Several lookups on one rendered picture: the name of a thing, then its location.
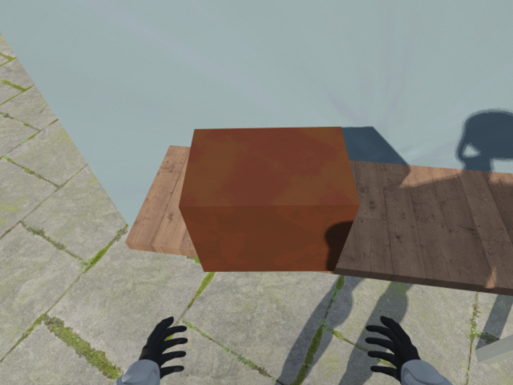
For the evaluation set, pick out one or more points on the carton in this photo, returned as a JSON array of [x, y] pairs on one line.
[[268, 199]]

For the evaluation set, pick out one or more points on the robot right forearm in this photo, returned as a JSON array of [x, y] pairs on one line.
[[419, 372]]

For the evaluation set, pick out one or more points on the right robot hand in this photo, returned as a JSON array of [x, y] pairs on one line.
[[400, 345]]

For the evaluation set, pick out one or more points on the robot left forearm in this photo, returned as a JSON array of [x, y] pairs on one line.
[[141, 372]]

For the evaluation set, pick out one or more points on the table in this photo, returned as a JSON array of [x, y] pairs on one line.
[[444, 227]]

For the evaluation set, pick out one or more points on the left robot hand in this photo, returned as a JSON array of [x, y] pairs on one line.
[[156, 346]]

